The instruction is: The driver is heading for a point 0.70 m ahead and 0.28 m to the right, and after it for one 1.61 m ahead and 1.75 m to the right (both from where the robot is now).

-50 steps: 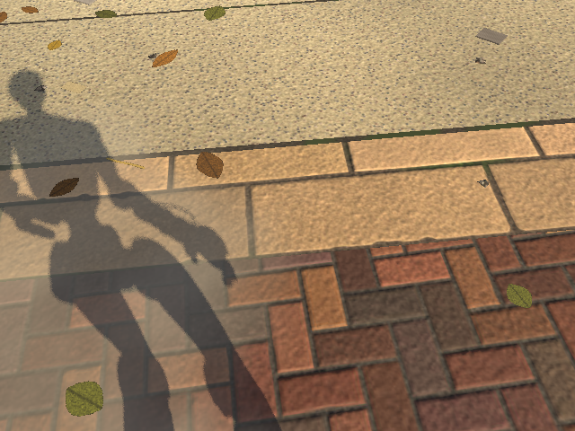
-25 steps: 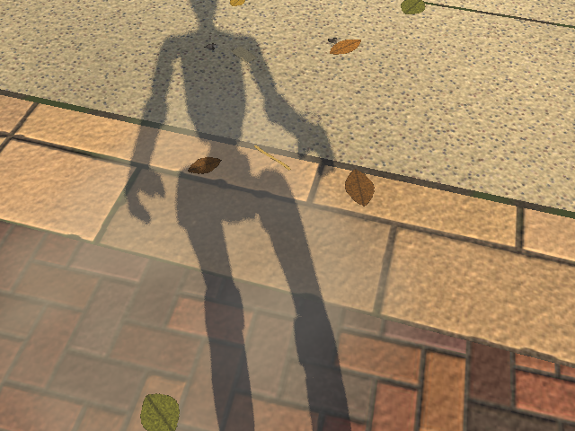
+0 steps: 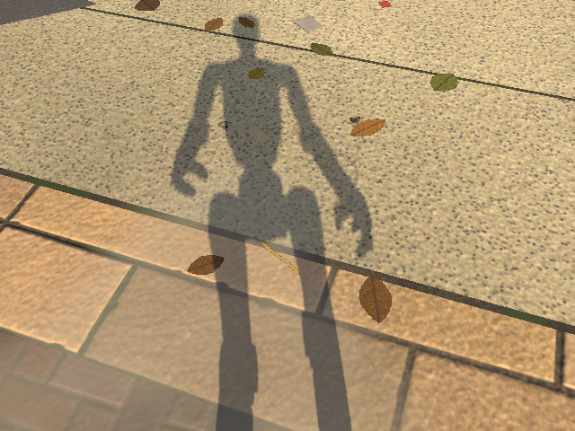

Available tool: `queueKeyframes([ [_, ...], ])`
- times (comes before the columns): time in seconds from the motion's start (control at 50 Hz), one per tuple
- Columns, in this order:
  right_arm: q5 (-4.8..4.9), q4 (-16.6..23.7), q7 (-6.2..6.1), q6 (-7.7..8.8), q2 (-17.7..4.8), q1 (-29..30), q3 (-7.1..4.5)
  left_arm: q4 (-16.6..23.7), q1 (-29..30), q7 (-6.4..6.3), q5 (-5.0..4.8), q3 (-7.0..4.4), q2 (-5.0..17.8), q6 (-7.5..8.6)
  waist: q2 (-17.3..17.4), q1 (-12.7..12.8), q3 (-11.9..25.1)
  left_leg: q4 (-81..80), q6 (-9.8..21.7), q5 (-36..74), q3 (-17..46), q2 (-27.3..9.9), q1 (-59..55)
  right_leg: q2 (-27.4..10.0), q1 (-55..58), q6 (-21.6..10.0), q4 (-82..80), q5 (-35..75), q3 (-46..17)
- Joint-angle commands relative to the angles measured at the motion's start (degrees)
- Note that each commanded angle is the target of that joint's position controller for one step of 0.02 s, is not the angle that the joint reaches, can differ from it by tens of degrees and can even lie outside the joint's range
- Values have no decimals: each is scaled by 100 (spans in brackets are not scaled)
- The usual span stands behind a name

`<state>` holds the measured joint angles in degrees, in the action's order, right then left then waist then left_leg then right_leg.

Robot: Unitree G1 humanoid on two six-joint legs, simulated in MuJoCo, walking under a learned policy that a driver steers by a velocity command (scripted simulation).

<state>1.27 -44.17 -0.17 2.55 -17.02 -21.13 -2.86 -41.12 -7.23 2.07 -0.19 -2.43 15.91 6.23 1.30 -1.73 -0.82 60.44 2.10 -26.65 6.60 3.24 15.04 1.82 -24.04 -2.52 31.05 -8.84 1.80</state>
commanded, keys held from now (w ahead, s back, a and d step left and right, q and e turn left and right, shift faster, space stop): w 0.24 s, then w+e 0.76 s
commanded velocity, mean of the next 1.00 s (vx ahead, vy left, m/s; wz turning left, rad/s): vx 0.50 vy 0.00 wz -0.30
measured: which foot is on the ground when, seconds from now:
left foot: up 0.00-0.42, down 0.44-0.94, up 0.96-1.00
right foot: down 0.00-0.44, up 0.46-0.94, down 0.96-1.00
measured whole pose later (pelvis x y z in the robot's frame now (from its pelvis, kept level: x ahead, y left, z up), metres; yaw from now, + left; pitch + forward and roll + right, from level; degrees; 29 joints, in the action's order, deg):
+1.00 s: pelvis +0.52 -0.05 -0.01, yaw -22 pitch +1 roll +2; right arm 0.5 -49.1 -0.4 3.2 -17.3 -15.9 -4.4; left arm -37.7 -5.8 2.3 -1.4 -4.2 16.9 1.2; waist -0.5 -2.1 -3.7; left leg 50.9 -2.8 -29.7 -7.8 -5.1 6.4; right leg 0.7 -29.1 -5.5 38.1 -10.7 2.7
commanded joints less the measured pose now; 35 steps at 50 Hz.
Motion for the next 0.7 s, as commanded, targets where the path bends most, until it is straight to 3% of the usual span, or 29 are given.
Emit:
queueKeyframes([
  [0.02, -43, 703, 12, 199, -712, 633, -151, 41, -846, -44, 26, -186, 689, -70, -388, 500, 217, 883, -18, 595, -73, -687, 2773, -1781, 2367, -1069, -1726, -980, -2678],
  [0.06, -67, 627, 17, 153, -549, 436, -159, 45, -652, -41, 84, -131, 565, -32, -635, 227, 127, 443, -75, 962, -110, -914, 2220, -1485, 1714, -1025, -1981, -168, -2123],
  [0.1, -77, 577, 7, 100, -382, 354, -128, -33, -686, -49, 30, -150, 640, 12, -665, 145, 136, 129, -163, 1128, -230, -962, 2146, -1409, 1516, -1099, -2146, 415, -1708],
  [0.16, -129, 721, -8, 112, -279, 872, -81, -170, -845, -100, 0, -202, 829, 0, -485, 250, 4, -787, -298, 1905, -308, -1030, 2420, -1364, 1579, -1112, -2312, 1077, -1261],
  [0.24, -97, 865, 71, 196, -118, 1624, -18, -362, -1172, -147, -66, -209, 914, -72, -464, 531, -113, -2182, -301, 3033, -499, -859, 2118, -1151, 1688, -895, -2318, 1243, -738],
  [0.32, -48, 1098, 187, 289, -150, 2301, -27, -600, -1642, -182, -123, -223, 953, -205, -454, 706, -302, -2895, -272, 3038, -473, -645, 2011, -1356, 2084, -884, -2020, 1189, -1034],
  [0.38, -51, 1094, 237, 369, -354, 2166, -99, -644, -1605, -247, -136, -289, 1086, -300, -592, 468, -212, -3262, -132, 2520, -405, -533, 1545, -1543, 2385, -740, -1584, 1458, -1336],
  [0.4, -59, 1010, 221, 391, -461, 1834, -155, -632, -1501, -260, -137, -306, 1133, -322, -641, 241, -38, -3403, -43, 2377, -498, -436, 986, -1481, 2337, -662, -1230, 1968, -1317],
  [0.42, -84, 806, 174, 402, -681, 1129, -273, -610, -1441, -263, -115, -270, 1044, -329, -565, -123, 429, -3533, 117, 2426, -595, -385, -119, -1194, 2105, -508, -458, 2476, -1129],
  [0.44, -188, 650, 108, 401, -1017, 145, -386, -462, -1341, -255, -18, -154, 743, -308, -289, -567, 1293, -3183, 450, 2569, 35, -1122, -1816, -859, 1183, -292, 996, 1689, -918],
  [0.46, -253, 539, 77, 328, -1528, -370, -511, -326, -2081, -243, -31, 39, 100, -211, 1166, -374, 2223, -3394, 1261, 1837, 2339, -2608, -3974, -6, -1005, 131, 3121, -1097, -381],
  [0.48, -189, 513, 80, 286, -1048, -456, -398, -414, -2033, -226, -156, -35, 465, -142, 1354, -482, 2412, -4013, 1420, 963, 3371, -2769, -3859, -79, -1677, 171, 4013, -2435, -939],
  [0.5, -144, 518, 62, 274, -740, -89, -292, -299, -1554, -222, -261, -174, 891, -135, 900, -479, 1438, -4165, 1159, 741, 2528, -2569, -3131, -359, -2062, 159, 4305, -2055, -952],
  [0.54, -151, 480, 70, 282, -408, 567, -184, -172, -1030, -239, -165, -201, 795, -190, 450, -190, 509, -4548, 927, 1343, 1313, -2120, -1686, -744, -1834, 188, 3935, -1274, -751],
  [0.56, -190, 459, 78, 323, -281, 780, -146, -185, -1090, -240, -137, -230, 705, -270, 512, -2, 291, -4795, 849, 1581, 864, -1942, -1176, -888, -1537, 194, 3737, -1018, -788],
  [0.6, -188, 373, 85, 396, -311, 1002, -188, -174, -1214, -222, -161, -199, 450, -412, 568, 197, 102, -5118, 921, 2066, 345, -1920, -630, -987, -1215, 272, 3553, -837, -744],
  [0.64, -200, 260, 66, 448, -428, 1031, -241, -64, -1033, -233, -132, -206, 387, -495, 359, 253, -35, -5284, 946, 2473, -98, -1919, -523, -1014, -1368, 327, 3271, -499, -767],
  [0.7, -204, 115, 15, 430, -587, 950, -297, 81, -681, -164, -100, -186, 320, -493, 207, 184, -109, -5336, 885, 2860, -749, -1826, -704, -999, -1491, 339, 2376, 408, -712],
])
